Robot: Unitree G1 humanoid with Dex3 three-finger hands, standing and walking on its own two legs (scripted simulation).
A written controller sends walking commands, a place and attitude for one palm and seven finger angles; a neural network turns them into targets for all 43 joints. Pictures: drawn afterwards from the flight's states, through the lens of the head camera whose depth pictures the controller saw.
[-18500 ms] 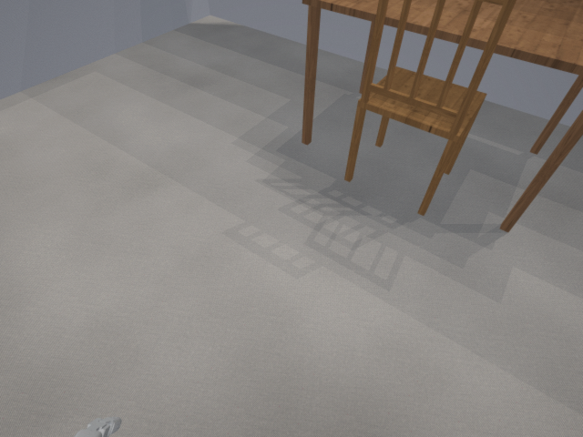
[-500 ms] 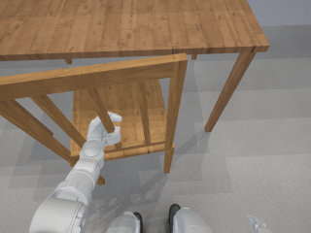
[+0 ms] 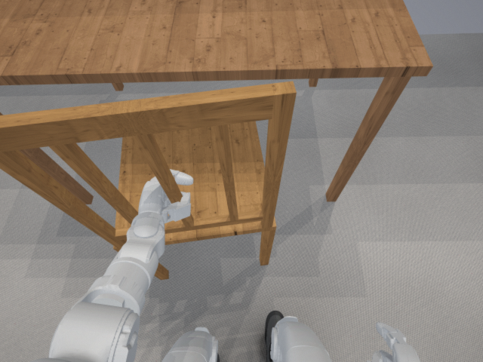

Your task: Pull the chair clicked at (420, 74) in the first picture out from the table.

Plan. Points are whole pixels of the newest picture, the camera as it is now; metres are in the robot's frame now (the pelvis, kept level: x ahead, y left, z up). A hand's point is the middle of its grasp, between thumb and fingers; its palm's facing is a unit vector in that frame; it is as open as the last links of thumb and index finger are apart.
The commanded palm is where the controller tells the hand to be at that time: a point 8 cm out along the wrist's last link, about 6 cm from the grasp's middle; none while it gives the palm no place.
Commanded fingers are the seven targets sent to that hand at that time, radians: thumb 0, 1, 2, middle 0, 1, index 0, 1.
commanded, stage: step backward, pulling the chair out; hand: left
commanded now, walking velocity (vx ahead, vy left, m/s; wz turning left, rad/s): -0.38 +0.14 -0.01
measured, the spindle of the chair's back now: (171, 189) +0.41 +0.14 -0.04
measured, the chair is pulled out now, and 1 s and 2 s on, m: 0.18 0.33 0.53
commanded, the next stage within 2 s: stop walking, hand still on the chair in 1.94 s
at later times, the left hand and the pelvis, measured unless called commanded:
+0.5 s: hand (164, 245) +0.30 +0.14 -0.06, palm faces -0.06 -0.98 -0.18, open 5.4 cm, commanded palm +0.32 +0.19 -0.05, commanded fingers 0.00 0.90 0.90 -0.50 -1.45 -0.50 -1.45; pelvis -0.06 +0.04 +0.01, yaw +0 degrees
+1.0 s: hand (154, 291) +0.23 +0.15 -0.06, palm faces -0.02 -0.98 -0.20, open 5.5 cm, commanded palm +0.24 +0.20 -0.05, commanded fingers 0.00 0.90 0.90 -0.50 -1.45 -0.50 -1.45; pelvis -0.15 +0.04 +0.00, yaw -1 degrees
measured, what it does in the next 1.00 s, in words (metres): walks backwards: left foot, then right foot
